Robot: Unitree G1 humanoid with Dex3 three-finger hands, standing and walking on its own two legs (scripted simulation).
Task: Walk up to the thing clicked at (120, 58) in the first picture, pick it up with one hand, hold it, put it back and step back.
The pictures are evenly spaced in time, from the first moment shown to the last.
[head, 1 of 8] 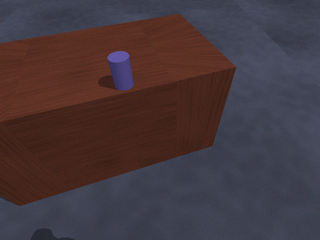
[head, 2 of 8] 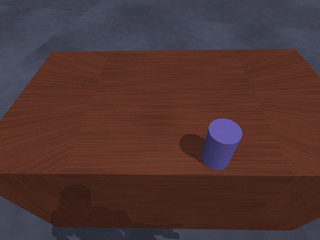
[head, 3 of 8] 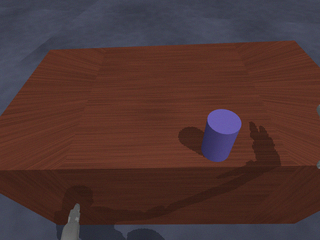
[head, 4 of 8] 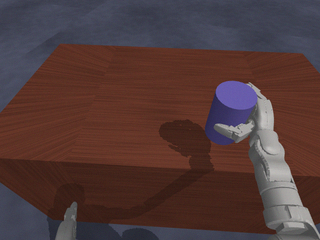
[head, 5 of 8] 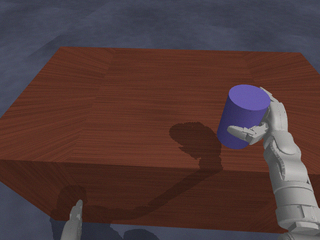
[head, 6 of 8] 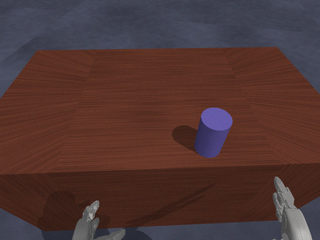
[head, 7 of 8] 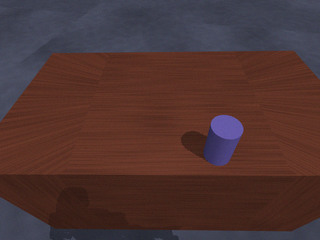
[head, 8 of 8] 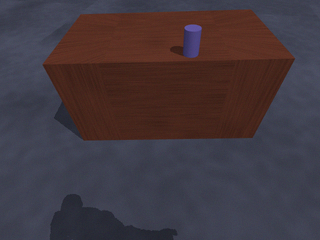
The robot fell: no
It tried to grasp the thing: yes
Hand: right
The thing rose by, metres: 0.24
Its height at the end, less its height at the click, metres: +0.00
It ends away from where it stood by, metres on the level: 0.02
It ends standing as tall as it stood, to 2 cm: yes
